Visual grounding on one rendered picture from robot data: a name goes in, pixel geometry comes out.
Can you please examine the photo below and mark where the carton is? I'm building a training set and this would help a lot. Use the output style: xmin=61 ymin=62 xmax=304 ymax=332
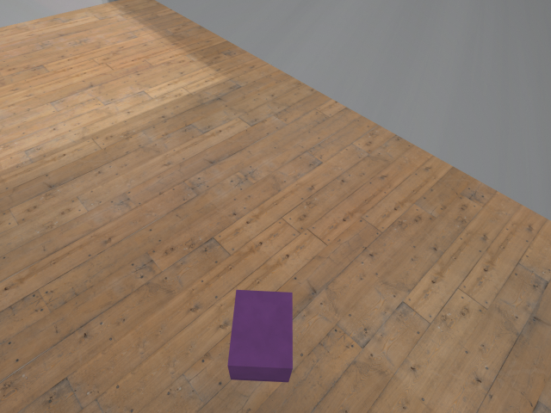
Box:
xmin=228 ymin=290 xmax=293 ymax=382

